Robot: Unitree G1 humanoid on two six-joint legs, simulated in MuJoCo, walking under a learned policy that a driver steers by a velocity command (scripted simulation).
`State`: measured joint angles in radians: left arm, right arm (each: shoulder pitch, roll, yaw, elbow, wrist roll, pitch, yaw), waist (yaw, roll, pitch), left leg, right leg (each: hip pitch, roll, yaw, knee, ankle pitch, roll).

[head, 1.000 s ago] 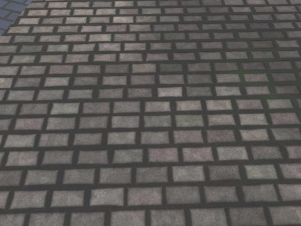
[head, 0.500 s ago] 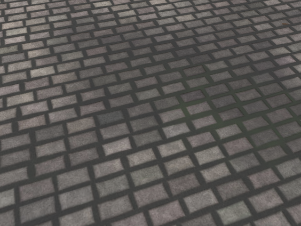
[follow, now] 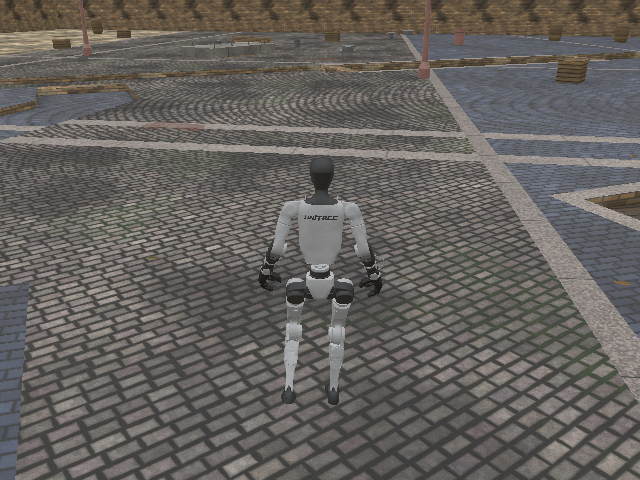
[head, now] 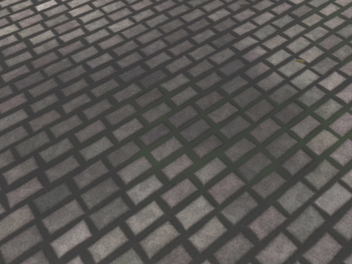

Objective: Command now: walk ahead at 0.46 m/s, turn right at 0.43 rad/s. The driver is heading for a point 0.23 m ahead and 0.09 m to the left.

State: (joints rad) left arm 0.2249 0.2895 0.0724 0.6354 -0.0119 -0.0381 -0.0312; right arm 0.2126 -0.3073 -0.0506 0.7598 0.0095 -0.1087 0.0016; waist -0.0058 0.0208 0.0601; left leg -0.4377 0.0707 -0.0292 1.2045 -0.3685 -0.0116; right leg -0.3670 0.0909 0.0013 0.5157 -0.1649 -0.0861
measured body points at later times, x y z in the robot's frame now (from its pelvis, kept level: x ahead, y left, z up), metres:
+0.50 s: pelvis +0.19 +0.04 +0.00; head +0.22 +0.05 +0.45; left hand +0.31 +0.30 -0.13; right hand +0.33 -0.21 -0.11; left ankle +0.30 +0.13 -0.73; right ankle +0.14 -0.10 -0.70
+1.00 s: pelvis +0.25 +0.01 +0.00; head +0.26 +0.01 +0.45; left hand +0.34 +0.26 -0.14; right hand +0.34 -0.25 -0.13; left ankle +0.30 +0.13 -0.73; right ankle +0.19 -0.11 -0.73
